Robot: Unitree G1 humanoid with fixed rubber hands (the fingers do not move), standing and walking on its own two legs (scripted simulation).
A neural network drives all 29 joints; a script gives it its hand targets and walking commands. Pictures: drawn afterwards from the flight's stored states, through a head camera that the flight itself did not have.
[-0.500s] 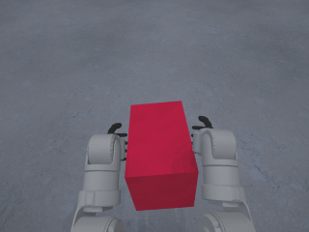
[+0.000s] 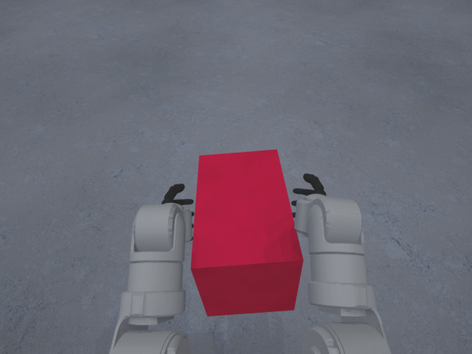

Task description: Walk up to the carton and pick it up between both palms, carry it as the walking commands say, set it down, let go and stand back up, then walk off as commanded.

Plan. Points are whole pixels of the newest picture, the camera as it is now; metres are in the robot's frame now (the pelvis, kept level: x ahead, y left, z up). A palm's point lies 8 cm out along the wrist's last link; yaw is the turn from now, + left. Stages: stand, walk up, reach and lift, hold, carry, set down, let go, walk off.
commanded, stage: carry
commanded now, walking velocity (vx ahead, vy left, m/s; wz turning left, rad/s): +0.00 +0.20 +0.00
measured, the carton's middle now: (244, 228) +0.35 +0.00 +0.00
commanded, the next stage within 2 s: none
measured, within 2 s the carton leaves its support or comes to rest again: neither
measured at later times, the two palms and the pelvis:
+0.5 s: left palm (114, 250) +0.26 +0.20 +0.08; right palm (269, 242) +0.27 -0.03 +0.09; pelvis -0.05 +0.08 +0.00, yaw -2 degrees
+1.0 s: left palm (31, 293) +0.20 +0.30 +0.08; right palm (203, 285) +0.20 +0.06 +0.09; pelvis -0.11 +0.18 +0.00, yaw -3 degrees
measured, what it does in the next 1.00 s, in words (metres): steps to the left: right foot, then left foot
